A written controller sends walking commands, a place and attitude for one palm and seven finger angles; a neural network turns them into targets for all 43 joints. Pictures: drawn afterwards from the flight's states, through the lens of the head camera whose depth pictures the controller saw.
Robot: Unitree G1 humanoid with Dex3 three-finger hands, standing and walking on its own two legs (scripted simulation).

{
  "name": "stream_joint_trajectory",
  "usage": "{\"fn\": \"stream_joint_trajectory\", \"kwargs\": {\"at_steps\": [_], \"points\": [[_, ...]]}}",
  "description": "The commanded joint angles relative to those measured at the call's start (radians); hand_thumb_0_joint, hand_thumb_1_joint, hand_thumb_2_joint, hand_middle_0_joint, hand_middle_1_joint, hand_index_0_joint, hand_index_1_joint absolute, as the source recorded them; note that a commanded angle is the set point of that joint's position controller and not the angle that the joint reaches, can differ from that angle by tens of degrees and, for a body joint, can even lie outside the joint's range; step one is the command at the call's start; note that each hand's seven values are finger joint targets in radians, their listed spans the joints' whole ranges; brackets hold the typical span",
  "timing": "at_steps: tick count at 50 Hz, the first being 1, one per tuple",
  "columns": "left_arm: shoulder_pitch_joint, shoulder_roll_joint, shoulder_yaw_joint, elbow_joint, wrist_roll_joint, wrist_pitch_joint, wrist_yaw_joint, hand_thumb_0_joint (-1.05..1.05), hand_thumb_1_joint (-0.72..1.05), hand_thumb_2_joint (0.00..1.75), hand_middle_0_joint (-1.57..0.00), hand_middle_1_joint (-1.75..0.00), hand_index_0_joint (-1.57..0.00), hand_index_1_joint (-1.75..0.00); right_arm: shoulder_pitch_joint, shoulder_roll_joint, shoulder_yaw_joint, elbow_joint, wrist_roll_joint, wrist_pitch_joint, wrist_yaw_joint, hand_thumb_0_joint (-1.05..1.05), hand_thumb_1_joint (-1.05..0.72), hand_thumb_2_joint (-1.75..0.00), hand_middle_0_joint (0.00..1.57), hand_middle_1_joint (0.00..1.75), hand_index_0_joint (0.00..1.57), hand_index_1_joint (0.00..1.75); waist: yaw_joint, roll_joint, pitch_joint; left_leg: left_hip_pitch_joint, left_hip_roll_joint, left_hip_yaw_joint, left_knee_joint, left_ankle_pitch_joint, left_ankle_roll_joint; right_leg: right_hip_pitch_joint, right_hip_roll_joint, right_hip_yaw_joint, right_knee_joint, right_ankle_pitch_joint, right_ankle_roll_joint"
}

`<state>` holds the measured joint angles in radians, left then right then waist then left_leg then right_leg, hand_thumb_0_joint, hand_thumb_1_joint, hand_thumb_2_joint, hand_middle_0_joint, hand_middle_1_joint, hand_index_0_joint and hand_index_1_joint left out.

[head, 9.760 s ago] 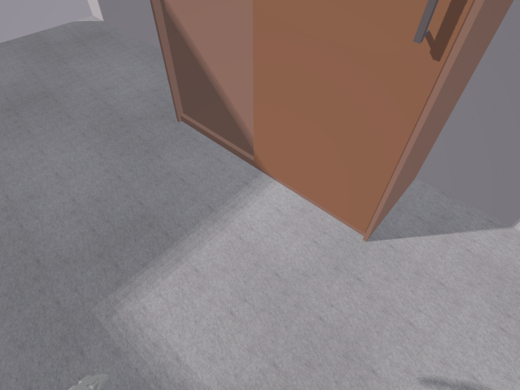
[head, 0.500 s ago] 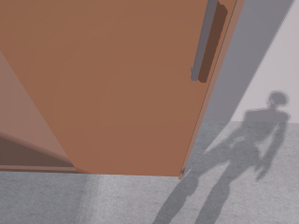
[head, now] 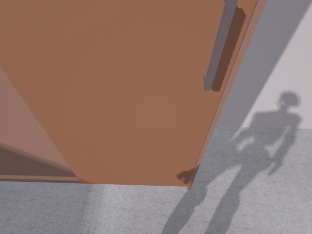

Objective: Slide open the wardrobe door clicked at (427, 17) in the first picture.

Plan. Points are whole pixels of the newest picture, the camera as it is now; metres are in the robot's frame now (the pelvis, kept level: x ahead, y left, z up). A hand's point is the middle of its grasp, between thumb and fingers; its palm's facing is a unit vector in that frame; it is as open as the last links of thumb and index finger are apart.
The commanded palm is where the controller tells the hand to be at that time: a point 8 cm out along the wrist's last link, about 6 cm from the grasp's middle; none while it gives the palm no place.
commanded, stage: look again from close up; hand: right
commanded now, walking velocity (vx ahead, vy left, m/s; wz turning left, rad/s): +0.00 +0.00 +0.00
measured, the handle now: (215, 47) +0.50 -0.11 +0.24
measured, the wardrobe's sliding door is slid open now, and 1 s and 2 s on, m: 0.00 0.00 0.00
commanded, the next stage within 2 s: raise the hand with hooked fingers in 0.40 s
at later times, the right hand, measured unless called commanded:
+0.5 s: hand out of the picture +0.07 -0.22 -0.16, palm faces -0.02 +0.95 -0.30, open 7.4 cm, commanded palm +0.09 -0.26 -0.07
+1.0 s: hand (273, 232) +0.15 -0.24 +0.01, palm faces +0.09 +1.00 -0.04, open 9.1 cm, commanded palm +0.14 -0.29 +0.03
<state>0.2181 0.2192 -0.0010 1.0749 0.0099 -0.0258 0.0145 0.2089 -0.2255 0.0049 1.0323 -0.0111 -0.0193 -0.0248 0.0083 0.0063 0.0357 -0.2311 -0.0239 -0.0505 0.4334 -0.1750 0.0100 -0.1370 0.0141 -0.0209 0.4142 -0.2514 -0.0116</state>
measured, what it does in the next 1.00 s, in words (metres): lowers itself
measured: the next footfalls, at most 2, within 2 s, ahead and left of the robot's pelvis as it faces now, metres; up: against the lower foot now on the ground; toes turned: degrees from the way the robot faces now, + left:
none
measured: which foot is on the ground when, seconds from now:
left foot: down 0.00-1.00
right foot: down 0.00-1.00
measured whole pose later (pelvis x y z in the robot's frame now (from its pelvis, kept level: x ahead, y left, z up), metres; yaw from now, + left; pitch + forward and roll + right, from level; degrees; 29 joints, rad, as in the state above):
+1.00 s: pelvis +0.00 +0.00 -0.06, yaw -5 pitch +6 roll +2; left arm 0.20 0.27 0.01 0.52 -0.04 -0.30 0.07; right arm 0.44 -0.28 -0.29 -0.02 0.36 -0.36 0.46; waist -0.06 0.00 -0.08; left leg -0.61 -0.02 0.06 0.93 -0.42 0.02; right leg -0.58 0.01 0.08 1.00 -0.52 0.00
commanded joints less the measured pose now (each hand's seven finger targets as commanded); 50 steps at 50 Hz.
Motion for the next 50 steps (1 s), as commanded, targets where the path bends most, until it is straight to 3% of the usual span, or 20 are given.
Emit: {"fn": "stream_joint_trajectory", "kwargs": {"at_steps": [1, 21, 24, 25, 26, 27, 28, 29, 30, 31, 32, 34, 36, 37, 39, 41, 42, 45, 47, 50], "points": [[0.020, 0.170, 0.033, -0.039, 0.001, -0.019, 0.008, 0.00, 0.90, 0.90, -0.20, -0.30, -0.20, -0.30, 0.000, -0.171, -0.037, -0.056, 0.002, -0.021, -0.005, 0.00, -0.90, -0.90, 0.20, 0.30, 0.20, 0.30, 0.000, 0.007, -0.032, 0.081, 0.117, -0.108, -0.065, 0.146, 0.034, -0.043, -0.113, 0.094, -0.091, 0.115, -0.014], [-0.032, 0.235, 0.025, -0.021, 0.005, -0.015, 0.001, 0.00, 0.90, 0.90, -0.20, -0.30, -0.20, -0.30, -0.062, -0.231, -0.035, -0.041, 0.003, -0.015, 0.005, 0.00, -0.90, -0.90, 0.20, 0.30, 0.20, 0.30, -0.005, 0.002, -0.015, 0.084, 0.116, -0.115, -0.120, 0.029, 0.030, -0.038, -0.120, 0.110, -0.141, 0.046, -0.011], [-0.033, 0.236, 0.024, -0.019, 0.004, -0.016, 0.001, 0.00, 0.90, 0.90, -0.20, -0.30, -0.20, -0.30, -0.065, -0.234, -0.035, -0.039, 0.003, -0.017, 0.005, 0.00, -0.90, -0.90, 0.20, 0.30, 0.20, 0.30, -0.004, -0.002, -0.025, 0.090, 0.120, -0.114, -0.118, 0.056, 0.031, -0.032, -0.120, 0.105, -0.134, 0.067, -0.010], [-0.065, 0.166, 0.023, -0.068, -0.009, -0.017, -0.003, 0.00, 0.90, 0.90, -0.20, -0.30, -0.20, -0.30, 0.104, -0.138, -0.024, 0.012, 0.004, -0.031, -0.036, 0.00, -0.90, -0.90, 0.20, 0.30, 0.20, 0.30, -0.037, -0.063, -0.117, 0.129, 0.181, -0.097, -0.040, 0.353, -0.006, -0.012, -0.148, 0.005, 0.052, 0.108, 0.012], [-0.061, 0.233, 0.061, -0.414, -0.049, -0.135, 0.041, 0.00, 0.90, 0.90, -0.20, -0.30, -0.20, -0.30, -0.691, -0.554, -0.433, -1.381, 0.169, -0.241, -0.013, 0.00, -0.88, -0.89, 0.20, 0.32, 0.20, 0.32, 0.049, -0.137, -0.515, 0.232, 0.056, -0.031, 0.018, 0.304, 0.034, 0.094, 0.032, 0.055, -0.044, 0.266, 0.003], [-0.069, 0.160, 0.042, -0.394, -0.047, -0.206, 0.079, 0.00, 0.90, 0.90, -0.20, -0.30, -0.20, -0.30, -0.408, -0.567, -0.429, -1.282, 0.122, -0.250, -0.022, 0.00, -0.85, -0.88, 0.20, 0.33, 0.20, 0.33, -0.022, -0.272, -0.390, 0.182, 0.029, 0.003, 0.065, 0.181, 0.051, 0.123, 0.012, -0.022, -0.029, 0.296, 0.016], [-0.112, 0.152, 0.041, -0.455, -0.021, -0.248, 0.078, 0.00, 0.90, 0.90, -0.20, -0.30, -0.20, -0.30, 0.052, -0.244, -0.290, -1.105, 0.188, -0.167, 0.008, 0.00, -0.83, -0.87, 0.21, 0.34, 0.21, 0.34, -0.039, -0.290, -0.264, 0.094, 0.030, 0.084, 0.053, 0.057, 0.051, 0.012, 0.003, 0.002, -0.020, 0.279, 0.021], [-0.068, 0.129, 0.048, -0.432, -0.047, -0.269, 0.067, 0.00, 0.90, 0.90, -0.20, -0.30, -0.20, -0.30, 0.112, -0.111, -0.255, -0.968, 0.221, -0.170, 0.033, 0.00, -0.81, -0.86, 0.21, 0.36, 0.21, 0.36, 0.005, -0.131, -0.153, -0.007, 0.028, 0.109, 0.042, 0.042, 0.026, -0.046, -0.004, 0.011, 0.028, 0.202, 0.022], [-0.091, 0.153, 0.069, -0.473, -0.040, -0.287, 0.060, 0.00, 0.90, 0.90, -0.20, -0.30, -0.20, -0.30, 0.140, -0.095, -0.259, -0.961, 0.255, -0.229, 0.072, 0.00, -0.78, -0.85, 0.21, 0.37, 0.21, 0.37, -0.004, -0.017, -0.048, -0.092, 0.026, 0.117, 0.060, -0.030, 0.014, -0.160, -0.005, 0.031, 0.074, 0.097, 0.018], [-0.085, 0.159, 0.080, -0.477, -0.034, -0.299, 0.052, 0.00, 0.90, 0.90, -0.20, -0.30, -0.20, -0.30, 0.231, -0.081, -0.275, -0.866, 0.276, -0.295, 0.122, 0.00, -0.76, -0.84, 0.21, 0.39, 0.21, 0.39, -0.008, 0.105, -0.017, -0.175, 0.025, 0.124, 0.089, -0.134, 0.005, -0.254, 0.000, 0.026, 0.124, 0.004, 0.016], [-0.083, 0.160, 0.086, -0.507, -0.032, -0.308, 0.041, 0.00, 0.90, 0.90, -0.20, -0.30, -0.20, -0.30, 0.352, -0.060, -0.300, -0.780, 0.304, -0.364, 0.188, 0.00, -0.74, -0.83, 0.21, 0.40, 0.21, 0.40, -0.045, 0.144, -0.004, -0.199, 0.030, 0.108, 0.127, -0.186, 0.015, -0.325, 0.015, 0.020, 0.175, -0.032, 0.021], [-0.093, 0.167, 0.088, -0.559, -0.033, -0.320, 0.019, 0.00, 0.90, 0.90, -0.20, -0.30, -0.20, -0.30, 0.372, -0.068, -0.292, -0.771, 0.336, -0.507, 0.331, 0.00, -0.69, -0.81, 0.22, 0.43, 0.22, 0.43, -0.049, 0.188, -0.036, -0.287, 0.037, 0.061, 0.213, -0.304, 0.012, -0.472, 0.028, 0.005, 0.292, -0.120, 0.024], [-0.101, 0.182, 0.092, -0.629, -0.043, -0.335, 0.010, 0.00, 0.90, 0.90, -0.20, -0.30, -0.20, -0.30, 0.347, -0.158, -0.341, -0.781, 0.352, -0.585, 0.471, 0.00, -0.64, -0.79, 0.22, 0.47, 0.22, 0.47, -0.043, 0.176, -0.111, -0.292, 0.057, -0.017, 0.246, -0.347, 0.011, -0.554, 0.037, -0.001, 0.389, -0.149, 0.018], [-0.079, 0.200, 0.095, -0.653, -0.054, -0.333, 0.007, 0.00, 0.90, 0.90, -0.20, -0.30, -0.20, -0.30, 0.333, -0.226, -0.388, -0.777, 0.368, -0.582, 0.543, 0.00, -0.62, -0.78, 0.22, 0.48, 0.22, 0.48, -0.044, 0.146, -0.134, -0.279, 0.067, -0.061, 0.260, -0.327, 0.014, -0.561, 0.035, -0.003, 0.424, -0.135, 0.014], [-0.082, 0.193, 0.080, -0.734, -0.066, -0.330, 0.021, 0.00, 0.90, 0.90, -0.20, -0.30, -0.20, -0.30, 0.257, -0.288, -0.450, -0.919, 0.431, -0.527, 0.616, 0.00, -0.57, -0.76, 0.22, 0.51, 0.22, 0.51, -0.060, 0.098, -0.259, -0.224, 0.081, -0.099, 0.257, -0.326, -0.002, -0.566, 0.040, -0.008, 0.447, -0.119, -0.002], [-0.070, 0.174, 0.067, -0.748, -0.064, -0.326, 0.035, 0.00, 0.90, 0.90, -0.20, -0.30, -0.20, -0.30, 0.197, -0.275, -0.460, -1.053, 0.478, -0.476, 0.613, 0.00, -0.53, -0.74, 0.23, 0.54, 0.23, 0.54, -0.063, 0.024, -0.286, -0.225, 0.065, -0.078, 0.262, -0.293, -0.008, -0.521, 0.028, 0.004, 0.447, -0.084, -0.011], [-0.064, 0.177, 0.062, -0.747, -0.057, -0.325, 0.041, 0.00, 0.90, 0.90, -0.20, -0.30, -0.20, -0.30, 0.089, -0.270, -0.442, -1.176, 0.492, -0.469, 0.594, 0.00, -0.50, -0.73, 0.23, 0.55, 0.23, 0.55, -0.045, -0.038, -0.284, -0.245, 0.046, -0.054, 0.287, -0.268, 0.000, -0.485, 0.021, 0.017, 0.449, -0.063, -0.016], [-0.026, 0.163, 0.059, -0.713, -0.049, -0.327, 0.054, 0.00, 0.90, 0.90, -0.20, -0.30, -0.20, -0.30, 0.045, -0.246, -0.392, -1.343, 0.434, -0.447, 0.510, 0.00, -0.43, -0.70, 0.23, 0.60, 0.23, 0.60, -0.008, -0.097, -0.291, -0.269, 0.008, 0.038, 0.346, -0.042, 0.011, -0.389, -0.001, 0.052, 0.430, 0.052, -0.023], [-0.018, 0.162, 0.049, -0.692, -0.045, -0.328, 0.061, 0.00, 0.90, 0.90, -0.20, -0.30, -0.20, -0.30, -0.006, -0.239, -0.347, -1.400, 0.399, -0.419, 0.482, 0.00, -0.39, -0.68, 0.24, 0.63, 0.24, 0.63, 0.015, -0.135, -0.262, -0.279, -0.001, 0.066, 0.357, 0.013, 0.016, -0.359, -0.006, 0.068, 0.418, 0.086, -0.020], [-0.032, 0.155, 0.042, -0.677, -0.059, -0.326, 0.068, 0.00, 0.90, 0.90, -0.20, -0.30, -0.20, -0.30, 0.066, -0.253, -0.335, -1.357, 0.355, -0.341, 0.471, 0.00, -0.32, -0.65, 0.24, 0.68, 0.24, 0.68, 0.009, -0.135, -0.237, -0.275, 0.003, 0.092, 0.318, -0.031, 0.012, -0.346, -0.013, 0.086, 0.367, 0.050, -0.017]]}}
